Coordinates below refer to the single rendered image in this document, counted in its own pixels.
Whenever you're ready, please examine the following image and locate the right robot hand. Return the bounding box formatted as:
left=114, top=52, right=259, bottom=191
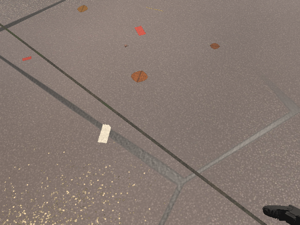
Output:
left=262, top=204, right=300, bottom=225

